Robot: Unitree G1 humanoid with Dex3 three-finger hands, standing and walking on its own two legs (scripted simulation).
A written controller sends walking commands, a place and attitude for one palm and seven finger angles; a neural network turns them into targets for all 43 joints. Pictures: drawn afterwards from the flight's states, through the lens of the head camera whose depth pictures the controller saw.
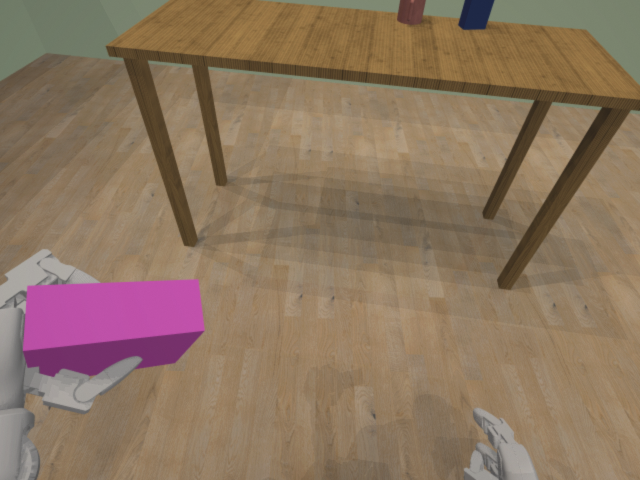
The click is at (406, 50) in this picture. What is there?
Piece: table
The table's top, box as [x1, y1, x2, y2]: [106, 0, 639, 110]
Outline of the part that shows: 106,45 108,54 110,56 639,110 639,85 586,30 583,29 488,21 484,29 463,30 457,25 459,18 423,15 422,20 419,24 408,25 397,21 397,13 394,12 260,0 169,0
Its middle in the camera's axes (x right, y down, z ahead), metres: +0.15 -0.60 +1.18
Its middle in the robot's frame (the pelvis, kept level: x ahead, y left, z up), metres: +1.30 -0.09 +0.04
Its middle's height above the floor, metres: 0.81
